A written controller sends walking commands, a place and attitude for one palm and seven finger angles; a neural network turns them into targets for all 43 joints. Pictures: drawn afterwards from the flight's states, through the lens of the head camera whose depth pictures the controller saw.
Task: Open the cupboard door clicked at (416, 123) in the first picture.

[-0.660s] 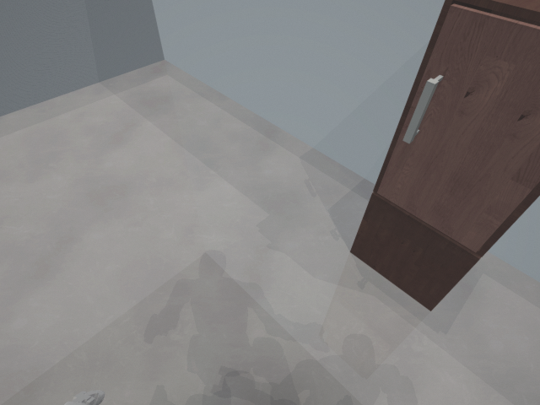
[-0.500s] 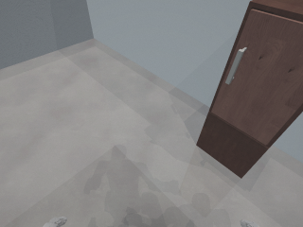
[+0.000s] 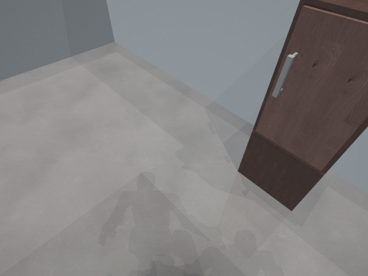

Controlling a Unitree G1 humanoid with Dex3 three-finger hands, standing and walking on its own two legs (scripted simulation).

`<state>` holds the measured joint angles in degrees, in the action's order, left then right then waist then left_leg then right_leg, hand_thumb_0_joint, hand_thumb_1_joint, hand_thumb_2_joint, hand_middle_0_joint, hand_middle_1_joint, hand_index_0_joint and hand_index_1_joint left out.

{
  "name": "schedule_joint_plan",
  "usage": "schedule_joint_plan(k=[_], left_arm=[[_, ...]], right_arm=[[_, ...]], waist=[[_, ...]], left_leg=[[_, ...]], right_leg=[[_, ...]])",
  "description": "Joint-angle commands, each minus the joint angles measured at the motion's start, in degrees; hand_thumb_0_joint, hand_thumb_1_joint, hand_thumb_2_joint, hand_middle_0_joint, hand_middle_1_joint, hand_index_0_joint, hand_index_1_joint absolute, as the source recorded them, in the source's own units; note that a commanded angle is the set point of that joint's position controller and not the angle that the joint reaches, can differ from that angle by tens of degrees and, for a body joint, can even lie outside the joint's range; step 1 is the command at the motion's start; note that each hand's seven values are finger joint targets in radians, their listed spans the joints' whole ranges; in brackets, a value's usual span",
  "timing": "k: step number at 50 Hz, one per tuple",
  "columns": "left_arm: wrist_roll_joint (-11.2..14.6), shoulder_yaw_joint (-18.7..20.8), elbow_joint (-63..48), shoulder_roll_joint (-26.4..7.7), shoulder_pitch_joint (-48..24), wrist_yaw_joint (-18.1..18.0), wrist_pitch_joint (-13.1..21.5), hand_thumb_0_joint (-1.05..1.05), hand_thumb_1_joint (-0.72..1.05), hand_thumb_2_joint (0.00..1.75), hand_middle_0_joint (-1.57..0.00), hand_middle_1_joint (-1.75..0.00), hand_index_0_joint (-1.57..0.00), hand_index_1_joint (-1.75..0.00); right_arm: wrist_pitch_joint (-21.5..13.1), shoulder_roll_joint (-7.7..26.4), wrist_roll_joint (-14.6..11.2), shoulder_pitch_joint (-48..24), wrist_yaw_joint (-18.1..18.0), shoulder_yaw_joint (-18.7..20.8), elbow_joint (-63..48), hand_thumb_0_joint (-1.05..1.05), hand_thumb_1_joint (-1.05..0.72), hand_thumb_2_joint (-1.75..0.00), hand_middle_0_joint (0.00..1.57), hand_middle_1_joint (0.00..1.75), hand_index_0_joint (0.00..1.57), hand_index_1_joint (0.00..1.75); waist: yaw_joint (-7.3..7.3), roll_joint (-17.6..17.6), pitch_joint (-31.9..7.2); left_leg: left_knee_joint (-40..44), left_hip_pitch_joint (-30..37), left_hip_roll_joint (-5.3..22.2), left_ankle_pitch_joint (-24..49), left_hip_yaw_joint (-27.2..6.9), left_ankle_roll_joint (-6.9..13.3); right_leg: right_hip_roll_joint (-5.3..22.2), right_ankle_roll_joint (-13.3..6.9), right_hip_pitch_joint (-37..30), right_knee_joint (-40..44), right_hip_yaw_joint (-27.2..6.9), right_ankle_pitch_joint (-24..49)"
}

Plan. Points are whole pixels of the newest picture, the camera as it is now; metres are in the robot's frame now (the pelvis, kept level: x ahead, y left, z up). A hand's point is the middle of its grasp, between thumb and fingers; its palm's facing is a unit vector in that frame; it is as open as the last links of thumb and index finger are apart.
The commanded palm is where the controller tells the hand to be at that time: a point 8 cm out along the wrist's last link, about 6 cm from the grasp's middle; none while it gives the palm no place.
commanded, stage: stand and wait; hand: left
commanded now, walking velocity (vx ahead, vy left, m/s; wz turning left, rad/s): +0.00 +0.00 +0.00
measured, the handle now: (285, 75) +0.83 -0.35 +0.01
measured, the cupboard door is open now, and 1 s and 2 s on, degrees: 0 0 0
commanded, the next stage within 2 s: look at it before walking up in 0.16 s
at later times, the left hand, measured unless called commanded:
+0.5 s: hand out of the picture +0.07 +0.24 -0.15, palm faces -0.03 -0.94 -0.33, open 7.4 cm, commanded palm none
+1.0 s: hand out of the picture +0.08 +0.23 -0.15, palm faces -0.01 -0.94 -0.34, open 7.4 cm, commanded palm none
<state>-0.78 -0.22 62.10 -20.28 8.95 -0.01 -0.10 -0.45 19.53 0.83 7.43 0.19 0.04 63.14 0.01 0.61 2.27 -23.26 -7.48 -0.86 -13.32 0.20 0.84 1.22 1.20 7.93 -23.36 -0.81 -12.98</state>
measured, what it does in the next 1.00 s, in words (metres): stands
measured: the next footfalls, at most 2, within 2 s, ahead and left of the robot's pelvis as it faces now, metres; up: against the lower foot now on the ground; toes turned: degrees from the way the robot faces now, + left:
right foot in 1.78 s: +0.08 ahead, -0.10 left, +0.00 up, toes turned +26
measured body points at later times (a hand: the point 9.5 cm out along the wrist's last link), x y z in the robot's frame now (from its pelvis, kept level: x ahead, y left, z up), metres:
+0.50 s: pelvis -0.01 -0.01 +0.00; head -0.01 -0.01 +0.45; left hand +0.07 +0.29 -0.13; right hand +0.07 -0.30 -0.13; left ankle -0.01 +0.11 -0.74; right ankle +0.00 -0.13 -0.74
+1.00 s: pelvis +0.00 -0.02 +0.00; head +0.01 -0.02 +0.45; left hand +0.08 +0.28 -0.13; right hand +0.08 -0.31 -0.13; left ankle -0.01 +0.11 -0.74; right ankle +0.00 -0.13 -0.74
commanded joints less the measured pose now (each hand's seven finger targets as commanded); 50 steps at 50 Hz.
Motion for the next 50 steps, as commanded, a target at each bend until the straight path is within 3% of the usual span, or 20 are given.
schedule_joint_plan(k=[1, 11, 30, 45, 50], left_arm=[[0.2, 2.1, -3.9, -11.2, -3.7, -0.7, 1.4, 0.00, 0.90, 0.90, -0.20, -0.30, -0.20, -0.30], [0.1, 2.1, -3.6, -11.1, -3.9, -0.6, 1.4, 0.00, 0.90, 0.90, -0.20, -0.30, -0.20, -0.30], [0.1, 2.2, -3.5, -11.1, -4.1, -0.6, 1.6, 0.00, 0.90, 0.90, -0.20, -0.30, -0.20, -0.30], [0.2, 2.3, -3.2, -11.4, -4.0, -0.7, 1.8, 0.00, 0.90, 0.90, -0.20, -0.30, -0.20, -0.30], [0.2, 2.0, -4.3, -5.4, 0.3, -1.7, -0.5, 0.00, 0.90, 0.90, -0.20, -0.30, -0.20, -0.30]], right_arm=[[-1.5, 12.0, -0.4, -4.3, -0.9, 2.3, -3.9, 0.00, -0.90, -0.90, 0.20, 0.30, 0.20, 0.30], [-1.5, 12.0, -0.3, -3.8, -0.8, 2.3, -3.0, 0.00, -0.90, -0.90, 0.20, 0.30, 0.20, 0.30], [-1.4, 11.7, -0.3, -3.7, -0.7, 2.1, -2.8, 0.00, -0.90, -0.90, 0.20, 0.30, 0.20, 0.30], [-1.5, 11.9, -0.4, -4.0, -0.9, 2.0, -2.9, 0.00, -0.90, -0.90, 0.20, 0.30, 0.20, 0.30], [0.6, 5.0, -0.2, -0.6, -0.5, 1.2, -4.2, 0.00, -0.90, -0.90, 0.20, 0.30, 0.20, 0.30]], waist=[[-0.10, -0.3, -3.3], [-0.07, -0.5, -2.1], [0.00, -0.4, -2.6], [-0.11, -0.6, -4.3], [-0.78, -0.5, -3.9]], left_leg=[[5.2, -0.4, 7.4, 7.5, -5.9, 1.3], [6.3, -1.3, 7.4, 4.8, -6.2, 1.0], [6.0, -0.5, 7.4, 5.9, -5.8, 0.6], [5.2, 1.0, 7.7, 11.9, -5.5, 0.6], [-0.5, -5.7, 6.8, 15.4, -5.9, -0.2]], right_leg=[[5.8, -2.7, 0.5, 3.9, -4.9, 6.5], [5.6, -2.7, 1.7, 4.9, -5.3, 3.1], [5.6, -2.8, 1.7, 5.7, -5.9, 4.1], [6.1, -2.8, -0.8, 4.4, -4.7, 11.6], [7.6, -1.4, -1.4, -1.1, -2.0, 12.8]])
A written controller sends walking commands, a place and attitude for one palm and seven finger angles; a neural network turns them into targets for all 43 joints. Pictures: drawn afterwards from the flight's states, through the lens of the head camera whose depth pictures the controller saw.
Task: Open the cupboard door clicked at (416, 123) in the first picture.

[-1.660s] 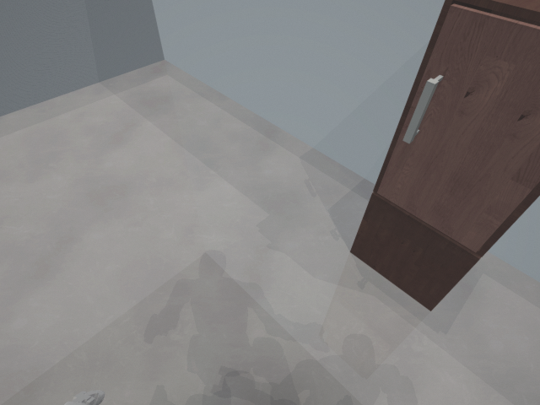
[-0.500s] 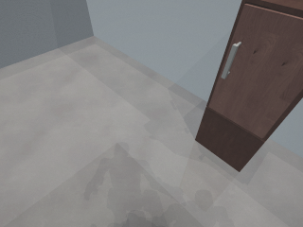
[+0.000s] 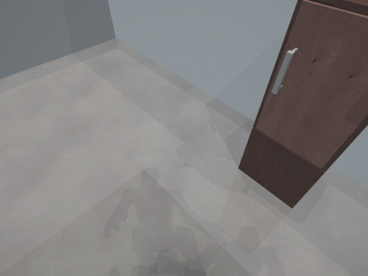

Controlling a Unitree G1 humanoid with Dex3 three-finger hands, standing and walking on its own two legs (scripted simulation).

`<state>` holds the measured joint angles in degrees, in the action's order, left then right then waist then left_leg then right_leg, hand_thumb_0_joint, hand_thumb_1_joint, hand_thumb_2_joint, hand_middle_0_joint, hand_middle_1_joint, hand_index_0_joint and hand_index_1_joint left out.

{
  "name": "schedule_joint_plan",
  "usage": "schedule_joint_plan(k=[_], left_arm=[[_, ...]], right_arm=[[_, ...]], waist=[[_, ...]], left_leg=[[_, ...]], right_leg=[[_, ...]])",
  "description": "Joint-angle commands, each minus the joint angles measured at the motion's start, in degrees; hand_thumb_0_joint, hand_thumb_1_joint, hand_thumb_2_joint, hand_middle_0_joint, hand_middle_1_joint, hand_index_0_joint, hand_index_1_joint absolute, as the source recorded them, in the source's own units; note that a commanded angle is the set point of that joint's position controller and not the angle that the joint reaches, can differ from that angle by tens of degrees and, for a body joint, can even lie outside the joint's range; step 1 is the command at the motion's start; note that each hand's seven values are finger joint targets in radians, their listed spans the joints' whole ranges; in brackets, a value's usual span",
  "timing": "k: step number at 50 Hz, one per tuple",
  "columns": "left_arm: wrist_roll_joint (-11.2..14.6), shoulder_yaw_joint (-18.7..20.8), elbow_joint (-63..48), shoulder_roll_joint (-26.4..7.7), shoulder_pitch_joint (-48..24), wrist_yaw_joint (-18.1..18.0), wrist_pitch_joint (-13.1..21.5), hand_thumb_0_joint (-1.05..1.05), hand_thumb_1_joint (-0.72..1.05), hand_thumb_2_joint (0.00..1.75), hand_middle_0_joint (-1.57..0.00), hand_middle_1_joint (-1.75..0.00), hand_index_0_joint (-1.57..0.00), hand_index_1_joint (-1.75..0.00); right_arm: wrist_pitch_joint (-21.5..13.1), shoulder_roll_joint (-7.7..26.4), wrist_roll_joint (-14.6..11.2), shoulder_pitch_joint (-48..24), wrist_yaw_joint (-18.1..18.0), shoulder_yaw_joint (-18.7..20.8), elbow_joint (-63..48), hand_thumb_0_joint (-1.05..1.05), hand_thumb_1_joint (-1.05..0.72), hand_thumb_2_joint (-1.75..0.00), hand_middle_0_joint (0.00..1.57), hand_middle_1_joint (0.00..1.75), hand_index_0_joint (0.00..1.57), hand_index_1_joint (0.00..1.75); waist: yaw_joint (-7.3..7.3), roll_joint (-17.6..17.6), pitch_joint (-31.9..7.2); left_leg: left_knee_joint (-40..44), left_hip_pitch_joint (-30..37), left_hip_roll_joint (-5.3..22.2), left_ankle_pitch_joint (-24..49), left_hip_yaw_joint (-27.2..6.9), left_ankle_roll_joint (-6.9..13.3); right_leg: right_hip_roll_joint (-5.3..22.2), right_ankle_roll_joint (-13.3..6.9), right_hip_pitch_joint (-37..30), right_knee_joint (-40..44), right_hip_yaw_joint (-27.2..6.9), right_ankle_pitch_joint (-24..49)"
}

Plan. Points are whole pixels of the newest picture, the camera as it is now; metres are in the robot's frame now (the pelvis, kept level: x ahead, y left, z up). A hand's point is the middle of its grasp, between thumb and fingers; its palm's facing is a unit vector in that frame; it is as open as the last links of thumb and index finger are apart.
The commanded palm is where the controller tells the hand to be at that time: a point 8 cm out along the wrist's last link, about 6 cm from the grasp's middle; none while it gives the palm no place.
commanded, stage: walk to a spot facing it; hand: left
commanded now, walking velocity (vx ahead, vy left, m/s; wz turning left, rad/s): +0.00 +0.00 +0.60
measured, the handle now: (284, 71) +0.83 -0.35 +0.01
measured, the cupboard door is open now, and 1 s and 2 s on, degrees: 0 0 0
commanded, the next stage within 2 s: turn to face it in 0.94 s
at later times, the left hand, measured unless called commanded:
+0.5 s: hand out of the picture -0.01 +0.26 -0.18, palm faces +0.27 -0.94 -0.22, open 7.4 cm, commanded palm none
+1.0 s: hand out of the picture -0.05 +0.20 -0.16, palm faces +0.56 -0.78 -0.27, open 7.4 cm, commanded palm none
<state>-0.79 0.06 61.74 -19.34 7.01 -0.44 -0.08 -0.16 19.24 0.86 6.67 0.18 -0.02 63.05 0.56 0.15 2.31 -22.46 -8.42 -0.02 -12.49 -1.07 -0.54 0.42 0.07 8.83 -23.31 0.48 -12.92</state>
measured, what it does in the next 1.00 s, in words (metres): steps on the spot, turning left: right foot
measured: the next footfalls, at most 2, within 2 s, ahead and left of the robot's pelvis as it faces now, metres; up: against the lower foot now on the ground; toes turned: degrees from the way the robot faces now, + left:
right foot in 0.78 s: +0.07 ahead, -0.09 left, +0.00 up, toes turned +25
left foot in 1.18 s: +0.06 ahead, +0.21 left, +0.00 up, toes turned +45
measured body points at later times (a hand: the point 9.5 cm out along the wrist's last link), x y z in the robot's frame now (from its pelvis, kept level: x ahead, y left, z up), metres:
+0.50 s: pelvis -0.02 +0.04 -0.01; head +0.01 +0.08 +0.44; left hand -0.02 +0.31 -0.16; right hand +0.07 -0.18 -0.14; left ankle +0.00 +0.12 -0.74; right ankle +0.00 -0.12 -0.67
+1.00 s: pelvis +0.05 +0.02 +0.00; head +0.08 +0.03 +0.45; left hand -0.08 +0.24 -0.14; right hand +0.25 -0.17 -0.15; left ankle -0.01 +0.16 -0.66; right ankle +0.04 -0.10 -0.74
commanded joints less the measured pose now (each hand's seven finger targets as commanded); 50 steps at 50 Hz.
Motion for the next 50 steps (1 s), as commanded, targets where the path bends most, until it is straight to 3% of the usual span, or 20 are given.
schedule_joint_plan(k=[1, 3, 6, 9, 11, 12, 13, 14, 17, 21, 30, 33, 36, 37, 38, 39, 41, 43, 47, 50], left_arm=[[0.2, 2.1, -4.6, -6.7, 2.8, -1.3, -0.8, 0.00, 0.90, 0.90, -0.20, -0.30, -0.20, -0.30], [0.0, 3.0, -6.2, -8.3, 4.2, -1.5, -1.1, 0.00, 0.90, 0.90, -0.20, -0.30, -0.20, -0.30], [-0.8, 4.1, -8.9, -9.2, 4.8, -2.0, -0.8, 0.00, 0.90, 0.90, -0.20, -0.30, -0.20, -0.30], [-1.0, 4.4, -11.3, -8.7, 1.3, -2.0, -0.7, 0.00, 0.90, 0.90, -0.20, -0.30, -0.20, -0.30], [-0.4, 4.5, -11.8, -7.9, 2.3, -1.7, -1.2, 0.00, 0.90, 0.90, -0.20, -0.30, -0.20, -0.30], [-0.1, 4.3, -12.6, -5.7, 2.6, -1.4, -1.7, 0.00, 0.90, 0.90, -0.20, -0.30, -0.20, -0.30], [0.3, 3.7, -15.1, -1.4, 2.4, -1.0, -2.1, 0.00, 0.90, 0.90, -0.20, -0.30, -0.20, -0.30], [-0.4, 3.7, -15.9, -2.1, -0.4, -1.3, -2.7, 0.00, 0.90, 0.90, -0.20, -0.30, -0.20, -0.30], [-0.5, 4.7, -13.9, -1.6, -0.1, -0.6, -2.2, 0.00, 0.90, 0.90, -0.20, -0.30, -0.20, -0.30], [-0.2, 4.9, -12.3, 0.3, 3.0, -0.6, -2.0, 0.00, 0.90, 0.90, -0.20, -0.30, -0.20, -0.30], [-0.3, 4.7, -14.1, 1.6, 0.8, 0.3, -1.1, 0.00, 0.90, 0.90, -0.20, -0.30, -0.20, -0.30], [-0.1, 4.6, -13.9, 1.5, 3.2, 0.3, -0.8, 0.00, 0.90, 0.90, -0.20, -0.30, -0.20, -0.30], [0.0, 5.2, -12.0, 0.6, 11.5, 0.2, -0.4, 0.00, 0.90, 0.90, -0.20, -0.30, -0.20, -0.30], [-0.4, 5.8, -11.3, -2.1, 15.5, -0.2, 0.2, 0.00, 0.90, 0.90, -0.20, -0.30, -0.20, -0.30], [-1.5, 6.6, -12.1, -7.4, 16.3, -1.1, 0.7, 0.00, 0.90, 0.90, -0.20, -0.30, -0.20, -0.30], [-0.3, 5.7, -12.9, -7.6, 14.0, -1.2, 0.5, 0.00, 0.90, 0.90, -0.20, -0.30, -0.20, -0.30], [-0.1, 5.5, -13.9, -5.0, 7.8, -1.2, 1.9, 0.00, 0.90, 0.90, -0.20, -0.30, -0.20, -0.30], [-0.1, 3.9, -13.4, -0.5, 5.0, -1.0, 2.6, 0.00, 0.90, 0.90, -0.20, -0.30, -0.20, -0.30], [-0.4, 3.4, -10.4, 0.5, 13.1, -1.3, 2.8, 0.00, 0.90, 0.90, -0.20, -0.30, -0.20, -0.30], [-0.7, 3.6, -9.6, -0.9, 16.3, -1.7, 2.0, 0.00, 0.90, 0.90, -0.20, -0.30, -0.20, -0.30]], right_arm=[[0.8, 5.4, -0.1, 0.1, -0.5, 1.5, -5.0, 0.00, -0.90, -0.90, 0.20, 0.30, 0.20, 0.30], [1.4, 5.0, -0.1, 0.6, -0.3, 2.2, -6.9, 0.00, -0.90, -0.90, 0.20, 0.30, 0.20, 0.30], [2.2, 3.7, -0.1, 0.4, -0.3, 3.4, -9.5, 0.00, -0.90, -0.90, 0.20, 0.30, 0.20, 0.30], [2.0, 1.2, -0.7, 4.0, 0.4, 3.6, -10.2, 0.00, -0.90, -0.90, 0.20, 0.30, 0.20, 0.30], [1.9, 1.1, -0.2, 7.2, 0.6, 3.8, -10.0, 0.00, -0.90, -0.90, 0.20, 0.30, 0.20, 0.30], [1.5, 3.9, 0.2, 9.7, 0.8, 4.5, -10.1, 0.00, -0.90, -0.90, 0.20, 0.30, 0.20, 0.30], [1.2, 9.7, 0.6, 11.7, 0.6, 6.0, -11.0, 0.00, -0.90, -0.90, 0.20, 0.30, 0.20, 0.30], [1.2, 9.9, 0.4, 13.6, 0.2, 6.3, -10.1, 0.00, -0.90, -0.90, 0.20, 0.30, 0.20, 0.30], [0.7, 5.5, 0.4, 7.1, -0.8, 5.2, -12.0, 0.00, -0.90, -0.90, 0.20, 0.30, 0.20, 0.30], [0.2, 4.0, 0.2, 8.3, -1.1, 5.4, -12.0, 0.00, -0.90, -0.90, 0.20, 0.30, 0.20, 0.30], [0.8, 5.1, 0.8, 11.4, -0.7, 6.4, -11.2, 0.00, -0.90, -0.90, 0.20, 0.30, 0.20, 0.30], [1.0, 5.6, 0.9, 10.1, -0.6, 6.7, -11.8, 0.00, -0.90, -0.90, 0.20, 0.30, 0.20, 0.30], [1.4, 5.0, 0.6, 5.8, -0.4, 6.8, -13.2, 0.00, -0.90, -0.90, 0.20, 0.30, 0.20, 0.30], [1.4, 2.7, 0.2, 4.1, -0.2, 6.4, -13.9, 0.00, -0.90, -0.90, 0.20, 0.30, 0.20, 0.30], [1.1, -2.1, -0.4, 5.5, -0.2, 5.4, -15.6, 0.00, -0.90, -0.90, 0.20, 0.30, 0.20, 0.30], [0.7, 0.7, 1.2, 3.6, 0.0, 5.9, -16.5, 0.00, -0.90, -0.90, 0.20, 0.30, 0.20, 0.30], [1.8, 1.3, 1.2, 4.3, 1.5, 6.5, -15.2, 0.00, -0.90, -0.90, 0.20, 0.30, 0.20, 0.30], [2.3, -0.4, 1.2, 7.1, 2.4, 6.1, -13.2, 0.00, -0.90, -0.90, 0.20, 0.30, 0.20, 0.30], [2.8, -1.9, 0.5, 3.9, 2.3, 5.1, -13.7, 0.00, -0.90, -0.90, 0.20, 0.30, 0.20, 0.30], [3.2, -3.0, 0.6, -1.0, 2.5, 4.1, -15.1, 0.00, -0.90, -0.90, 0.20, 0.30, 0.20, 0.30]], waist=[[-1.50, 0.6, -3.4], [-2.04, 5.7, -4.1], [-2.68, 12.0, -2.4], [0.26, 9.1, -3.0], [1.43, 6.5, -4.0], [2.68, -2.6, -4.7], [3.21, -19.7, -2.9], [4.50, -13.9, -3.6], [0.82, -6.6, -1.1], [0.99, -5.4, -5.6], [2.66, -8.6, -3.1], [1.60, -9.9, -3.2], [-2.84, -9.1, -2.1], [-5.28, -2.4, -1.7], [-5.47, 16.3, -1.0], [-4.25, 11.1, 2.5], [-0.72, 9.8, 5.3], [2.11, 6.4, 6.6], [-0.13, 8.6, 3.9], [-1.84, 10.5, 3.9]], left_leg=[[-3.1, -6.7, 5.4, 13.5, -4.6, 1.1], [-10.3, -10.4, 2.9, 9.9, -2.6, 0.5], [-28.3, -16.0, 1.3, -16.9, 1.1, -0.8], [-21.4, -12.2, 2.9, -14.1, 2.7, -1.4], [-10.4, -2.9, 1.9, -1.7, 5.4, -1.0], [-3.4, 2.1, 6.2, 5.4, -2.7, 1.3], [5.3, 1.5, 20.9, 17.0, -23.9, 9.1], [8.1, -2.6, 23.0, 8.3, -27.5, 12.9], [8.2, -6.2, 15.7, -1.3, -21.2, 9.6], [5.8, -0.9, 12.4, 7.1, -16.6, 9.9], [9.1, -2.1, 10.7, -14.6, -26.2, 10.8], [8.7, -5.1, 9.1, -14.9, -28.0, 10.3], [5.2, -17.9, 4.8, -19.1, -25.2, 7.3], [-3.4, -28.2, 1.2, -20.8, -20.3, 4.6], [-23.5, -41.6, -5.5, -21.0, -6.3, 0.3], [-33.4, -40.1, -3.2, -17.9, -4.7, -0.2], [-42.3, -34.4, 0.7, -9.8, -3.9, -0.7], [-44.9, -31.7, 2.1, -3.1, -1.3, -1.9], [-43.4, -31.7, 2.0, -2.9, 2.6, -2.8], [-36.5, -29.6, 2.3, -3.2, 5.4, -2.5]], right_leg=[[9.2, -0.6, -1.9, -1.4, -3.7, 12.1], [13.7, -3.2, -2.8, -0.1, -6.3, 12.7], [22.6, -11.4, -1.5, 2.5, -9.9, 23.4], [20.6, -8.7, -0.4, -3.9, -1.6, 28.9], [18.0, -4.2, 6.1, -9.5, 3.0, 19.1], [13.5, -0.5, 12.8, -18.7, 6.2, 7.1], [4.9, 4.3, 23.2, -32.2, 8.5, -22.8], [4.5, 3.0, 22.6, -40.5, 1.4, -24.2], [6.1, 3.0, 24.5, -44.0, -2.3, -11.5], [5.0, 4.1, 22.1, -39.1, -1.2, -9.4], [1.5, 3.7, 19.3, -23.8, 0.1, -13.5], [-0.4, 2.9, 13.2, -17.8, 0.7, -14.0], [-1.5, 1.9, -4.7, -3.9, 2.4, -8.2], [3.7, 0.2, -15.0, 5.0, -2.8, -9.6], [22.8, -5.2, -20.2, 15.3, -24.4, -26.7], [28.6, -7.2, -8.9, 17.9, -27.3, -27.6], [23.7, -6.0, 2.9, 19.3, -21.0, -25.4], [17.5, -3.9, 3.0, 15.1, -5.7, -7.7], [16.3, -3.8, -5.5, 6.9, 4.2, 25.2], [16.5, -3.4, -6.9, 3.8, 7.4, 33.2]])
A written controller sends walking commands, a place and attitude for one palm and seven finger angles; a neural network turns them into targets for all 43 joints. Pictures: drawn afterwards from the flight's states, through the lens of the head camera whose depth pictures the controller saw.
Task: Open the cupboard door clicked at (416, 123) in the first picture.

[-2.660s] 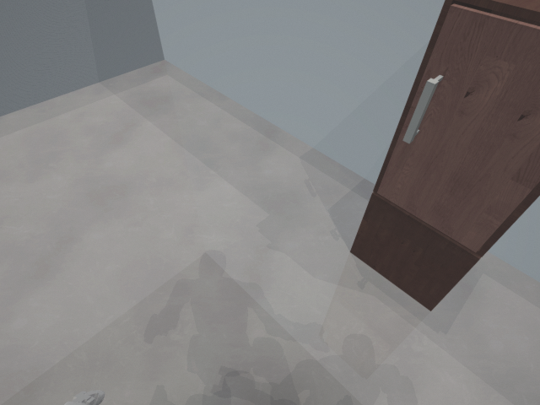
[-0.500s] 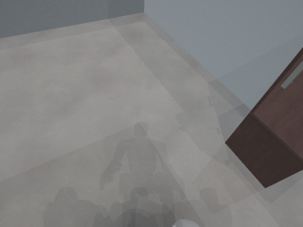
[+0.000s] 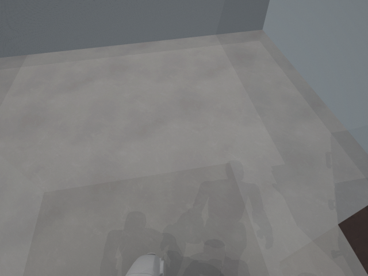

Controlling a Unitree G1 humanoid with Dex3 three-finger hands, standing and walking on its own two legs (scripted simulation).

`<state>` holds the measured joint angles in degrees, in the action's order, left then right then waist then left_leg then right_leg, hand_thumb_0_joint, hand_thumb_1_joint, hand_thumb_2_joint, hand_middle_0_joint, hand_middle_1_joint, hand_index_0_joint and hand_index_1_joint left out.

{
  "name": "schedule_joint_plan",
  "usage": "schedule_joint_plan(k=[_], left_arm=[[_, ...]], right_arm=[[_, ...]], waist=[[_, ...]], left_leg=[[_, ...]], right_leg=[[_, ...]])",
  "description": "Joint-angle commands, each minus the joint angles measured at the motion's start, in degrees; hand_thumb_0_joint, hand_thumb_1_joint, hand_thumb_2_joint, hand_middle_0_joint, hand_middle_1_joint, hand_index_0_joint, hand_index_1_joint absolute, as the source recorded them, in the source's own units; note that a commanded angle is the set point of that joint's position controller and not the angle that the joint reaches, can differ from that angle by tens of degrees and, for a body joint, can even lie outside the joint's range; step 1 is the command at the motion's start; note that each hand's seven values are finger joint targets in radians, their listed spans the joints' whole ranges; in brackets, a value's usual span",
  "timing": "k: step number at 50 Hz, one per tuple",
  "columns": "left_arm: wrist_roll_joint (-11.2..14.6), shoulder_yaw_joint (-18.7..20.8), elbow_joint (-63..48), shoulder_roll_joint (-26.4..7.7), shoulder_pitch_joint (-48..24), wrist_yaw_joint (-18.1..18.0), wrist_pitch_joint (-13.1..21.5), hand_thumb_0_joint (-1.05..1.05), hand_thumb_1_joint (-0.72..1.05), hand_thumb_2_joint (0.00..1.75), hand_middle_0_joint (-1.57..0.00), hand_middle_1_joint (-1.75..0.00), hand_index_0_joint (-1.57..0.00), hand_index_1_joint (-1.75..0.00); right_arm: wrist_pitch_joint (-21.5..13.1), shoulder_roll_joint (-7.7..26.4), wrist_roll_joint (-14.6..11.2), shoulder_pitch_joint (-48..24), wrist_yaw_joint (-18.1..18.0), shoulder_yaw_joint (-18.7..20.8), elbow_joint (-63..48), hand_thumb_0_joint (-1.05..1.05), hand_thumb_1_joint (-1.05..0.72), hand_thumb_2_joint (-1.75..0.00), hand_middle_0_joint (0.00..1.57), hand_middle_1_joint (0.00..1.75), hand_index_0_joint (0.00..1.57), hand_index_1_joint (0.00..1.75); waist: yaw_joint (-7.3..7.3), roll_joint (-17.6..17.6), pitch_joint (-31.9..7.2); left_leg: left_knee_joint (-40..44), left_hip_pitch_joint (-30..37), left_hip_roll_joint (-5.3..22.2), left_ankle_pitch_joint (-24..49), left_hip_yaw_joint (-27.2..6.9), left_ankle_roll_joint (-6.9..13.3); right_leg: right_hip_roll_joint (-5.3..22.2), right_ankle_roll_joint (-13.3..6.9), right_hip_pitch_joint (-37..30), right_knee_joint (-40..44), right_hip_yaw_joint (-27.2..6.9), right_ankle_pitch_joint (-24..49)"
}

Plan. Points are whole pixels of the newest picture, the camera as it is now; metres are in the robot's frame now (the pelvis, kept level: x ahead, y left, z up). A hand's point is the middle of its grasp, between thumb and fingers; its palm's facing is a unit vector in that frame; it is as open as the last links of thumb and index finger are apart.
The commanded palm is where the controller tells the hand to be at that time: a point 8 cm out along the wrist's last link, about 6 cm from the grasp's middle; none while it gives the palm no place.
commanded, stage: turn to face it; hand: left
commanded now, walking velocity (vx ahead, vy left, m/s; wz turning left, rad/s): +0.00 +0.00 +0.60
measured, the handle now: out of the picture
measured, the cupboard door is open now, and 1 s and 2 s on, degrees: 0 0 0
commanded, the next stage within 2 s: none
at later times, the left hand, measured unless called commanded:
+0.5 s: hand out of the picture +0.14 +0.22 -0.18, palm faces -0.01 -0.98 -0.22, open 7.4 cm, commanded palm none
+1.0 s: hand (121, 211) +0.32 +0.21 -0.18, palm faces -0.36 -0.91 -0.21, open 7.4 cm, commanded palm none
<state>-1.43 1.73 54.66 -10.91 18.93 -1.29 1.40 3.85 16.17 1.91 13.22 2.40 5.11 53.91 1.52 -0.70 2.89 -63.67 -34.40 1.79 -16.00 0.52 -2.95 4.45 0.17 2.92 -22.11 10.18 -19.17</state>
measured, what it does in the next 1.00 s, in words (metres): walks ahead, turning right: left foot, then right foot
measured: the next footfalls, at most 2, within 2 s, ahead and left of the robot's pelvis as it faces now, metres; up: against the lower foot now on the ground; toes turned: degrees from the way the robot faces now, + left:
left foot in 0.18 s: +0.12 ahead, +0.14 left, +0.00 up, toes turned +9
right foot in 0.56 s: +0.18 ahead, -0.10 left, +0.00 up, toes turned -16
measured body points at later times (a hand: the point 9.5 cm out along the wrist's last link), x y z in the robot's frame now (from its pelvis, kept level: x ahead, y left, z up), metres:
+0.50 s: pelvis +0.10 +0.03 -0.01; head +0.13 +0.03 +0.44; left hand +0.14 +0.28 -0.16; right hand +0.20 -0.20 -0.16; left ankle +0.08 +0.13 -0.74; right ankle +0.12 -0.10 -0.71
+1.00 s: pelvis +0.14 +0.05 -0.02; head +0.18 +0.07 +0.43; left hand +0.34 +0.26 -0.17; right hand +0.11 -0.22 -0.13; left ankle +0.19 +0.15 -0.75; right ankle +0.14 -0.09 -0.73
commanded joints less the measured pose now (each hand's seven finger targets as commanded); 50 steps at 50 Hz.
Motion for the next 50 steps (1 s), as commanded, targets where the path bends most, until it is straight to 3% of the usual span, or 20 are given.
schedule_joint_plan(k=[1, 4, 7, 8, 9, 10, 14, 26, 27, 28, 29, 31, 32, 35, 42, 46, 47, 48, 49, 50], left_arm=[[-0.2, 2.0, -2.4, -9.8, 4.8, -0.9, 0.2, 0.00, 0.90, 0.90, -0.20, -0.30, -0.20, -0.30], [-0.7, 1.8, -1.1, -10.1, 7.4, -1.0, 0.1, 0.00, 0.90, 0.90, -0.20, -0.30, -0.20, -0.30], [0.1, 1.2, -0.5, -10.2, 5.2, -1.3, 0.2, 0.00, 0.90, 0.90, -0.20, -0.30, -0.20, -0.30], [1.1, 0.6, -0.7, -8.0, 7.1, -1.1, 0.2, 0.00, 0.90, 0.90, -0.20, -0.30, -0.20, -0.30], [1.5, -0.2, 0.2, -4.3, 10.1, -1.0, 0.3, 0.00, 0.90, 0.90, -0.20, -0.30, -0.20, -0.30], [1.5, 0.0, 0.7, -4.7, 8.1, -1.6, -0.5, 0.00, 0.90, 0.90, -0.20, -0.30, -0.20, -0.30], [0.6, 1.6, 2.4, -4.1, 3.0, -0.1, -3.0, 0.00, 0.90, 0.90, -0.20, -0.30, -0.20, -0.30], [-0.2, 4.3, -3.5, -4.6, 0.4, 2.1, -3.3, 0.00, 0.90, 0.90, -0.20, -0.30, -0.20, -0.30], [-0.4, 4.6, -3.0, -6.9, 3.1, 2.0, -2.7, 0.00, 0.90, 0.90, -0.20, -0.30, -0.20, -0.30], [-1.1, 5.7, -3.3, -13.2, 5.0, 1.3, -1.8, 0.00, 0.90, 0.90, -0.20, -0.30, -0.20, -0.30], [0.0, 5.8, -3.7, -16.2, 6.5, 0.9, -1.7, 0.00, 0.90, 0.90, -0.20, -0.30, -0.20, -0.30], [0.1, 6.0, -5.9, -15.5, -0.1, 0.2, -2.2, 0.00, 0.90, 0.90, -0.20, -0.30, -0.20, -0.30], [0.1, 5.5, -7.2, -13.7, -5.0, 0.0, -2.5, 0.00, 0.90, 0.90, -0.20, -0.30, -0.20, -0.30], [0.0, 4.5, -8.0, -12.6, -8.3, 0.3, -2.1, 0.00, 0.90, 0.90, -0.20, -0.30, -0.20, -0.30], [-0.2, 4.8, -7.4, -14.7, -8.2, 1.0, -2.8, 0.00, 0.90, 0.90, -0.20, -0.30, -0.20, -0.30], [0.3, 4.9, -8.8, -14.5, -12.2, 1.2, -3.7, 0.00, 0.90, 0.90, -0.20, -0.30, -0.20, -0.30], [0.7, 4.5, -9.4, -12.8, -13.1, 1.3, -4.0, 0.00, 0.90, 0.90, -0.20, -0.30, -0.20, -0.30], [1.2, 3.9, -11.0, -8.9, -12.0, 1.9, -4.3, 0.00, 0.90, 0.90, -0.20, -0.30, -0.20, -0.30], [0.5, 4.0, -11.3, -9.2, -11.5, 2.2, -4.3, 0.00, 0.90, 0.90, -0.20, -0.30, -0.20, -0.30], [-0.4, 4.7, -10.0, -10.8, -12.5, 2.2, -4.6, 0.00, 0.90, 0.90, -0.20, -0.30, -0.20, -0.30]], right_arm=[[-0.8, -0.1, -0.5, -9.2, 0.3, -1.2, -6.4, 0.00, -0.90, -0.90, 0.20, 0.30, 0.20, 0.30], [-1.7, -1.5, -0.5, -11.0, -0.1, -2.5, -6.1, 0.00, -0.90, -0.90, 0.20, 0.30, 0.20, 0.30], [-3.6, 0.9, -0.2, 1.9, -2.0, -2.3, -1.3, 0.00, -0.90, -0.90, 0.20, 0.30, 0.20, 0.30], [-4.3, 6.2, 0.1, 6.6, -2.6, -1.3, 0.0, 0.00, -0.90, -0.90, 0.20, 0.30, 0.20, 0.30], [-4.5, 10.5, -1.0, 9.5, -3.0, -0.4, 1.1, 0.00, -0.90, -0.90, 0.20, 0.30, 0.20, 0.30], [-4.6, 10.2, -1.9, 7.6, -3.9, -0.6, 1.2, 0.00, -0.90, -0.90, 0.20, 0.30, 0.20, 0.30], [-4.7, 3.3, -1.0, -4.5, -4.7, -1.9, -0.2, 0.00, -0.90, -0.90, 0.20, 0.30, 0.20, 0.30], [-3.4, 5.1, -0.4, -7.9, -3.7, 1.5, -2.6, 0.00, -0.90, -0.90, 0.20, 0.30, 0.20, 0.30], [-3.3, 4.2, -0.6, -7.1, -3.3, 1.4, -2.9, 0.00, -0.90, -0.90, 0.20, 0.30, 0.20, 0.30], [-3.2, 0.6, -0.9, -5.3, -3.0, 0.5, -4.4, 0.00, -0.90, -0.90, 0.20, 0.30, 0.20, 0.30], [-2.7, -0.3, -1.3, -7.3, -3.3, -0.2, -6.9, 0.00, -0.90, -0.90, 0.20, 0.30, 0.20, 0.30], [-2.3, 1.2, -1.3, -10.2, -3.5, -0.1, -7.7, 0.00, -0.90, -0.90, 0.20, 0.30, 0.20, 0.30], [-2.3, 2.3, -1.0, -9.2, -3.3, 0.0, -6.6, 0.00, -0.90, -0.90, 0.20, 0.30, 0.20, 0.30], [-2.0, 2.0, -0.7, -5.2, -3.1, -0.6, -4.7, 0.00, -0.90, -0.90, 0.20, 0.30, 0.20, 0.30], [-2.5, 1.8, -1.4, -4.3, -3.4, -1.3, -6.1, 0.00, -0.90, -0.90, 0.20, 0.30, 0.20, 0.30], [-3.5, 2.5, -1.6, 3.0, -4.1, -1.4, -4.7, 0.00, -0.90, -0.90, 0.20, 0.30, 0.20, 0.30], [-3.9, 4.0, -1.6, 5.5, -4.2, -1.2, -4.3, 0.00, -0.90, -0.90, 0.20, 0.30, 0.20, 0.30], [-4.4, 9.5, -0.7, 5.0, -4.3, -0.3, -5.2, 0.00, -0.90, -0.90, 0.20, 0.30, 0.20, 0.30], [-4.1, 12.0, -0.7, 3.0, -4.2, 0.1, -6.9, 0.00, -0.90, -0.90, 0.20, 0.30, 0.20, 0.30], [-4.4, 9.5, -0.5, 0.5, -4.5, -0.3, -6.7, 0.00, -0.90, -0.90, 0.20, 0.30, 0.20, 0.30]], waist=[[-3.22, 11.8, 4.0], [-4.39, 13.9, 2.1], [1.40, 10.2, -8.4], [2.98, 0.7, -16.1], [2.66, -10.7, -21.2], [2.47, -6.0, -19.9], [-0.97, -7.0, -2.5], [-4.33, -6.7, -0.9], [-5.77, -0.7, -2.2], [-6.93, 17.0, -4.2], [-7.71, 19.1, -6.0], [-6.43, 15.9, -4.8], [-4.39, 10.2, -4.0], [-2.25, 6.9, -6.1], [-2.88, 8.5, -6.3], [0.25, 8.8, -7.2], [1.64, 3.9, -7.1], [0.95, -12.4, -5.3], [0.30, -17.7, -3.4], [0.22, -14.6, -1.5]], left_leg=[[7.6, -2.5, 0.4, 0.2, 4.7, 0.2], [19.4, 5.9, -2.1, -1.6, 7.5, 1.9], [38.3, 28.3, -2.5, 13.6, 8.1, 3.8], [35.0, 47.7, 9.3, 39.8, -1.5, 7.6], [33.1, 53.2, 23.4, 68.4, -14.1, 15.8], [34.3, 48.0, 24.2, 71.0, -9.8, 16.8], [40.5, 28.8, 18.4, 46.1, 0.3, 12.4], [31.9, 22.0, 17.9, 17.2, 9.7, 7.1], [22.9, 18.4, 15.0, 13.5, 12.6, 4.7], [6.0, 7.5, 7.4, -6.9, 14.7, 0.9], [-4.4, 2.3, 2.1, -22.2, 6.5, 0.1], [-9.7, -0.7, 3.3, -16.6, -1.5, 0.8], [-8.2, 0.8, 5.2, -11.3, -1.6, 0.4], [-0.5, 5.6, 4.0, -7.4, 0.4, -0.8], [16.2, 10.6, 1.5, -8.4, 1.9, -1.1], [33.4, 22.2, 0.1, -1.0, 3.2, -0.3], [41.2, 27.8, 3.1, 0.6, 0.1, 0.7], [50.0, 31.2, 16.7, -1.9, -15.6, 5.6], [52.7, 25.2, 26.4, -2.1, -22.3, 10.6], [52.5, 20.8, 24.5, 0.6, -20.4, 10.8]], right_leg=[[12.7, -3.5, -0.7, 1.9, -1.5, 40.6], [12.2, -4.0, -0.8, -2.3, -2.4, 51.6], [9.6, -2.2, 0.2, -18.8, -2.4, 54.1], [5.2, 0.5, 14.1, -28.8, -1.6, 31.3], [-0.4, 1.6, 21.7, -41.0, -5.6, -15.6], [-0.2, 1.2, 20.8, -43.5, -12.3, -18.2], [1.9, 2.6, 22.0, -39.6, -10.6, -11.6], [-1.4, 1.4, 12.6, -15.9, -3.2, 4.8], [-0.9, 0.5, 6.7, -10.2, -4.8, 12.8], [11.5, -4.8, 0.6, -1.6, -25.0, 25.9], [19.2, -11.8, 1.4, 2.4, -36.2, 36.0], [16.4, -12.9, 5.5, 6.1, -37.4, 15.1], [13.8, -11.7, 7.9, 5.4, -31.7, 10.7], [9.3, -9.4, 9.0, 3.0, -24.2, 18.0], [7.6, -10.3, 8.8, 1.6, -27.4, 20.4], [4.6, -6.9, 14.4, -2.6, -28.6, 18.2], [1.4, -4.2, 19.6, -7.2, -25.8, 12.5], [-7.0, -0.3, 30.7, -19.6, -18.5, -1.7], [-7.6, 1.9, 31.8, -33.5, -12.0, -14.0], [-5.5, 2.6, 31.1, -41.1, -15.3, -11.7]])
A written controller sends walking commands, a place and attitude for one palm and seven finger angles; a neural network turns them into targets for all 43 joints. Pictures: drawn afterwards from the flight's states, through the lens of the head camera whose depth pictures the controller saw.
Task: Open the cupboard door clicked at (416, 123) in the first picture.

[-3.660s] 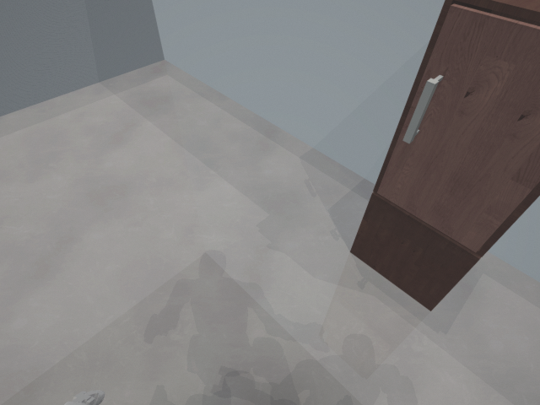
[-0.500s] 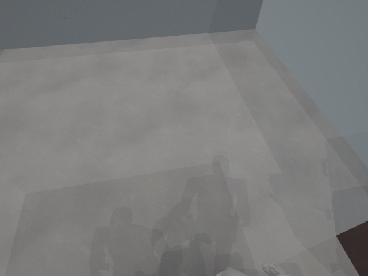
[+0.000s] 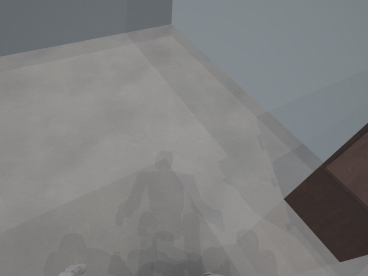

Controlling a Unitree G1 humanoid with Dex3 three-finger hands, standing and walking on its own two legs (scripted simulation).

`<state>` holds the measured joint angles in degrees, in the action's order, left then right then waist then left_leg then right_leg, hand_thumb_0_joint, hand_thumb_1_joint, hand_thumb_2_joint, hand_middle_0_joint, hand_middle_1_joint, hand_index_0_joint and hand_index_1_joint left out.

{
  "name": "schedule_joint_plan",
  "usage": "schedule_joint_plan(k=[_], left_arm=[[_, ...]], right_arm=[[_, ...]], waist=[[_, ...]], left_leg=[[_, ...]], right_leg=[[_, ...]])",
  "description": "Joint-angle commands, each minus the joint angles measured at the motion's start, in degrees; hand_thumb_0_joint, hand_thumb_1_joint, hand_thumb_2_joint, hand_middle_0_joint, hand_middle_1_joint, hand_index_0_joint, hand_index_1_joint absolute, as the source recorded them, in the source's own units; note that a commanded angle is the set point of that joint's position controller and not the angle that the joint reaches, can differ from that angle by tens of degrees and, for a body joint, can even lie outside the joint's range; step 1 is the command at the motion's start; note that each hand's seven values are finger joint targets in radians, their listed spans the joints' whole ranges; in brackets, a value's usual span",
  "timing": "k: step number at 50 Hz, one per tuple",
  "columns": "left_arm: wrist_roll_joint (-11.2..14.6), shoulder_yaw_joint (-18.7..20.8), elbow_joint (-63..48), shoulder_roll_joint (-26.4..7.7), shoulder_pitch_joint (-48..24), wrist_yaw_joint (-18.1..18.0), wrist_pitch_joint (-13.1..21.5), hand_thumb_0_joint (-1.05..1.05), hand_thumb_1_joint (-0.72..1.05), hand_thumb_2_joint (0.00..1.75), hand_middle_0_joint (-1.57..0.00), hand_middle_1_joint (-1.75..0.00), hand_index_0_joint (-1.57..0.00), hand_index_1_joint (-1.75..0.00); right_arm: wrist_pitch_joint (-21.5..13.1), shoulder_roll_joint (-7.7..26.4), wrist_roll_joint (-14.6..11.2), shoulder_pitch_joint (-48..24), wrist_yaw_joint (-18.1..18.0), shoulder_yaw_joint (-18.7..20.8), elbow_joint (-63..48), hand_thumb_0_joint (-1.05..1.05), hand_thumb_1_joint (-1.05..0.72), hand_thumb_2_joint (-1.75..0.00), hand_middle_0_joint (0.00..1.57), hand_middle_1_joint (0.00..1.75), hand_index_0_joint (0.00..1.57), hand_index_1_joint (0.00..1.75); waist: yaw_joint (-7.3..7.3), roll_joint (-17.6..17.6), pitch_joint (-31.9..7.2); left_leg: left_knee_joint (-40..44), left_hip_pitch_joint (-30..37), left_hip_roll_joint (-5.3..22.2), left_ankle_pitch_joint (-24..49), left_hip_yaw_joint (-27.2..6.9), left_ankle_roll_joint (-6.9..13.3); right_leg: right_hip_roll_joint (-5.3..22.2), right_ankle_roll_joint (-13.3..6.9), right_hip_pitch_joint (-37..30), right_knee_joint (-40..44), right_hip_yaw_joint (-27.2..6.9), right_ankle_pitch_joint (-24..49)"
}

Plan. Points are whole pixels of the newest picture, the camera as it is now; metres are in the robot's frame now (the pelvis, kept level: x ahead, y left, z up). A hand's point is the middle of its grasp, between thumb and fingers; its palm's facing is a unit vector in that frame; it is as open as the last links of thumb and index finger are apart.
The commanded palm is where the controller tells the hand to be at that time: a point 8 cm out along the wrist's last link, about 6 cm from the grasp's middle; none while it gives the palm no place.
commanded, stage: turn to face it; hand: left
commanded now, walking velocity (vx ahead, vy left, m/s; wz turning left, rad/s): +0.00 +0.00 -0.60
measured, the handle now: out of the picture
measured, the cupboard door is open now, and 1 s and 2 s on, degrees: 0 0 0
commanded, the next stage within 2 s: take the last steps up to it in 1.42 s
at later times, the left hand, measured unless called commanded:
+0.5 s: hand (132, 255) +0.19 +0.13 -0.15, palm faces -0.33 -0.91 -0.24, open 7.4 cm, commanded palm none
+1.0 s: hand (113, 253) +0.19 +0.18 -0.16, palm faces -0.52 -0.83 -0.19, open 7.4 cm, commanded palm none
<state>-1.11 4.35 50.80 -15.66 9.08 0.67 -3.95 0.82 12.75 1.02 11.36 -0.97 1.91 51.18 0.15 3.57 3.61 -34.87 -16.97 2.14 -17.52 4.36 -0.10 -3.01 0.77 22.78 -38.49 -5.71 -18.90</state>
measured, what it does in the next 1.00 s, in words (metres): steps on the spot, turning right: right foot, then left foot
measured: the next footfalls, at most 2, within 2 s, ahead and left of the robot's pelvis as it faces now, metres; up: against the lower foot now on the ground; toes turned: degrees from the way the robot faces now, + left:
right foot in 0.44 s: -0.01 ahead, -0.13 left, +0.00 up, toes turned -23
left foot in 0.80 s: +0.11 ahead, +0.09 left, +0.00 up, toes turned -24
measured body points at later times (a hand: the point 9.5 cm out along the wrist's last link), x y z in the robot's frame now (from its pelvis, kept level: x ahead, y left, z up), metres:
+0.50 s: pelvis -0.01 -0.01 +0.00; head +0.03 -0.04 +0.44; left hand +0.20 +0.18 -0.13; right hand -0.09 -0.26 -0.16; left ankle +0.00 +0.12 -0.69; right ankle -0.05 -0.12 -0.73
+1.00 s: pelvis +0.01 +0.04 +0.01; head +0.05 +0.06 +0.46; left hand +0.22 +0.22 -0.15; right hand -0.06 -0.21 -0.10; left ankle +0.07 +0.10 -0.73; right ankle -0.11 -0.07 -0.62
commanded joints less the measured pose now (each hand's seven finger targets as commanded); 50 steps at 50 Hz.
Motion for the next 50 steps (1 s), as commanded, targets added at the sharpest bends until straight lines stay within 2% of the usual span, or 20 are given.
schedule_joint_plan(k=[1, 4, 7, 13, 17, 19, 20, 21, 22, 23, 24, 28, 35, 38, 39, 41, 42, 44, 47, 50], left_arm=[[-0.7, 2.6, -5.5, -6.0, -2.3, 0.8, 0.9, 0.00, 0.90, 0.90, -0.20, -0.30, -0.20, -0.30], [-0.3, 1.9, -4.2, -3.3, -0.3, 1.4, 0.6, 0.00, 0.90, 0.90, -0.20, -0.30, -0.20, -0.30], [0.0, 1.4, -4.7, -2.2, -2.9, 1.4, 0.5, 0.00, 0.90, 0.90, -0.20, -0.30, -0.20, -0.30], [-0.1, 1.0, -5.9, -0.6, -7.4, 1.4, 0.4, 0.00, 0.90, 0.90, -0.20, -0.30, -0.20, -0.30], [-0.1, 0.8, -5.8, -0.3, -6.7, 1.2, 1.2, 0.00, 0.90, 0.90, -0.20, -0.30, -0.20, -0.30], [0.0, 1.0, -4.9, -1.2, -3.5, 0.9, 2.0, 0.00, 0.90, 0.90, -0.20, -0.30, -0.20, -0.30], [-0.2, 1.4, -3.5, -3.4, 0.8, 0.5, 2.7, 0.00, 0.90, 0.90, -0.20, -0.30, -0.20, -0.30], [-0.7, 2.5, -2.1, -10.0, 6.0, -0.4, 3.6, 0.00, 0.90, 0.90, -0.20, -0.30, -0.20, -0.30], [0.1, 3.3, -1.3, -13.7, 8.7, -1.2, 3.4, 0.00, 0.90, 0.90, -0.20, -0.30, -0.20, -0.30], [0.6, 3.4, -1.2, -12.6, 8.7, -1.7, 3.0, 0.00, 0.90, 0.90, -0.20, -0.30, -0.20, -0.30], [0.3, 3.3, -1.9, -11.6, 4.7, -1.9, 2.7, 0.00, 0.90, 0.90, -0.20, -0.30, -0.20, -0.30], [-0.1, 2.0, -4.4, -7.9, -3.0, -1.6, 2.9, 0.00, 0.90, 0.90, -0.20, -0.30, -0.20, -0.30], [-0.4, 2.6, -3.9, -9.8, -1.0, -1.1, 2.5, 0.00, 0.90, 0.90, -0.20, -0.30, -0.20, -0.30], [0.0, 2.6, -4.3, -9.5, -2.7, -1.0, 1.9, 0.00, 0.90, 0.90, -0.20, -0.30, -0.20, -0.30], [0.3, 2.4, -4.7, -8.3, -3.6, -0.9, 1.6, 0.00, 0.90, 0.90, -0.20, -0.30, -0.20, -0.30], [0.5, 1.4, -6.7, -2.7, -0.5, 0.0, 1.3, 0.00, 0.90, 0.90, -0.20, -0.30, -0.20, -0.30], [-0.4, 1.8, -5.4, -4.5, -0.1, -0.4, 0.7, 0.00, 0.90, 0.90, -0.20, -0.30, -0.20, -0.30], [-0.6, 2.7, -4.1, -4.9, -0.1, 0.8, 1.0, 0.00, 0.90, 0.90, -0.20, -0.30, -0.20, -0.30], [-0.3, 2.3, -2.7, -3.3, 1.6, 1.3, 0.5, 0.00, 0.90, 0.90, -0.20, -0.30, -0.20, -0.30], [-0.1, 2.0, -3.2, -2.1, 0.6, 1.2, 0.1, 0.00, 0.90, 0.90, -0.20, -0.30, -0.20, -0.30]], right_arm=[[-1.5, 11.0, 0.5, 0.4, -1.3, 2.2, -4.7, 0.00, -0.90, -0.90, 0.20, 0.30, 0.20, 0.30], [-2.1, 8.8, 0.3, 0.5, -1.4, 1.9, -4.1, 0.00, -0.90, -0.90, 0.20, 0.30, 0.20, 0.30], [-2.1, 8.5, 0.2, 5.3, -1.4, 2.6, -2.3, 0.00, -0.90, -0.90, 0.20, 0.30, 0.20, 0.30], [-1.5, 9.3, 0.4, 8.7, -0.9, 3.8, 0.4, 0.00, -0.90, -0.90, 0.20, 0.30, 0.20, 0.30], [-1.2, 10.6, 0.6, 7.5, -0.2, 4.7, 1.0, 0.00, -0.90, -0.90, 0.20, 0.30, 0.20, 0.30], [-1.2, 10.7, 0.4, 7.0, 0.0, 4.8, 1.0, 0.00, -0.90, -0.90, 0.20, 0.30, 0.20, 0.30], [-1.2, 10.2, -0.1, 6.9, 0.3, 4.6, 0.6, 0.00, -0.90, -0.90, 0.20, 0.30, 0.20, 0.30], [-0.9, 6.4, -0.5, 6.3, 0.7, 3.6, -1.6, 0.00, -0.90, -0.90, 0.20, 0.30, 0.20, 0.30], [-0.1, 4.3, -0.2, 2.1, 0.4, 2.6, -4.4, 0.00, -0.90, -0.90, 0.20, 0.30, 0.20, 0.30], [0.7, 5.1, -0.5, -0.3, -0.4, 2.5, -4.5, 0.00, -0.90, -0.90, 0.20, 0.30, 0.20, 0.30], [1.0, 4.7, -0.4, -1.6, -0.5, 2.6, -4.3, 0.00, -0.90, -0.90, 0.20, 0.30, 0.20, 0.30], [1.2, 5.4, 0.2, 1.9, -0.1, 2.9, -1.7, 0.00, -0.90, -0.90, 0.20, 0.30, 0.20, 0.30], [0.3, 5.3, -0.5, -0.8, -0.3, 2.5, -3.9, 0.00, -0.90, -0.90, 0.20, 0.30, 0.20, 0.30], [-0.3, 5.7, -0.8, 3.0, -0.8, 2.5, -3.3, 0.00, -0.90, -0.90, 0.20, 0.30, 0.20, 0.30], [-0.8, 6.7, -0.7, 5.8, -1.0, 2.6, -2.6, 0.00, -0.90, -0.90, 0.20, 0.30, 0.20, 0.30], [-1.0, 15.9, 0.2, 6.2, -0.9, 4.0, -3.9, 0.00, -0.90, -0.90, 0.20, 0.30, 0.20, 0.30], [-1.2, 14.8, 0.4, 4.2, -1.2, 3.6, -3.8, 0.00, -0.90, -0.90, 0.20, 0.30, 0.20, 0.30], [-1.7, 10.6, 0.5, -0.9, -1.3, 2.5, -5.6, 0.00, -0.90, -0.90, 0.20, 0.30, 0.20, 0.30], [-1.9, 8.3, 0.0, -0.8, -1.3, 2.2, -5.3, 0.00, -0.90, -0.90, 0.20, 0.30, 0.20, 0.30], [-1.8, 8.0, 0.0, 2.4, -1.1, 2.6, -3.8, 0.00, -0.90, -0.90, 0.20, 0.30, 0.20, 0.30]], waist=[[-0.11, -14.3, -0.7], [-0.95, -11.1, -3.1], [1.31, -11.2, -4.7], [3.64, -14.4, -4.3], [3.44, -16.7, -5.1], [1.59, -14.4, -7.2], [-0.85, -10.1, -9.3], [-3.28, 6.8, -11.4], [-4.48, 12.0, -10.6], [-4.91, 8.2, -9.4], [-3.47, 9.7, -6.1], [0.79, 5.0, -4.4], [-0.40, 6.3, -6.1], [1.64, 6.6, -7.0], [3.15, 3.6, -8.0], [2.05, -22.3, -6.9], [2.45, -24.6, -7.1], [-0.35, -12.8, -2.6], [-0.48, -12.4, -3.6], [0.64, -12.8, -3.8]], left_leg=[[22.0, 1.7, 20.6, 6.5, -18.6, 7.6], [17.0, 9.0, 15.9, 23.9, -6.2, 6.5], [14.9, 15.3, 16.6, 31.8, -3.3, 7.4], [13.7, 16.4, 19.4, 32.8, 0.3, 7.9], [10.0, 15.5, 20.2, 32.9, 3.3, 6.5], [4.6, 13.4, 19.4, 32.2, 6.0, 3.6], [-3.8, 8.0, 18.0, 28.6, 8.6, 0.5], [-16.0, -9.5, 12.3, 3.6, 10.9, -3.2], [-27.6, -19.0, 6.5, -19.5, 5.4, -5.3], [-30.8, -18.1, 6.8, -17.7, -1.3, -4.6], [-32.7, -19.4, 6.8, -15.3, -2.7, -4.6], [-27.9, -13.9, 5.6, -5.7, -1.7, -5.8], [-11.9, -7.1, 1.6, -6.6, -0.7, -5.2], [1.8, 2.2, 0.1, -0.5, 0.1, -4.3], [10.2, 8.7, 1.3, 4.1, -0.7, -3.6], [20.4, 13.6, 25.3, 10.6, -23.2, 6.0], [20.6, 8.2, 27.0, 8.4, -25.0, 7.2], [19.4, 5.2, 19.8, 10.8, -13.9, 6.3], [17.8, 7.9, 15.9, 18.2, -3.8, 5.1], [17.7, 10.7, 17.3, 18.0, -2.7, 6.6]], right_leg=[[2.8, 2.1, 10.2, -29.4, 1.5, -8.5], [4.0, 3.4, 11.2, -32.3, 4.1, -3.8], [5.0, 3.9, 11.1, -27.4, 6.2, -4.8], [6.4, 3.5, 6.4, -14.7, 9.5, -7.8], [4.8, 1.9, 0.8, -4.0, 12.1, -7.3], [3.9, 0.6, -6.7, 7.5, 12.8, 0.7], [5.6, -0.7, -16.6, 15.8, 10.7, 9.5], [18.9, -5.7, -31.0, 18.0, -5.1, 27.7], [28.4, -11.4, -28.8, 16.2, -15.1, 49.2], [26.0, -13.1, -23.0, 16.6, -12.3, 43.2], [23.5, -12.9, -19.7, 17.8, -12.2, 34.3], [16.2, -9.8, -13.1, 17.5, -4.2, 29.0], [14.9, -10.8, -11.4, 15.3, -10.8, 27.1], [12.8, -7.9, -7.3, 11.6, -12.5, 25.7], [10.3, -5.4, -4.0, 8.0, -10.9, 22.1], [-0.5, 1.4, 11.6, -15.6, 3.5, -15.5], [2.2, 2.0, 10.4, -25.3, -0.2, -16.1], [3.6, 2.4, 10.4, -32.7, 2.1, -8.1], [4.9, 3.6, 10.0, -33.9, 4.2, -2.6], [5.8, 4.1, 9.5, -29.4, 5.5, -3.5]])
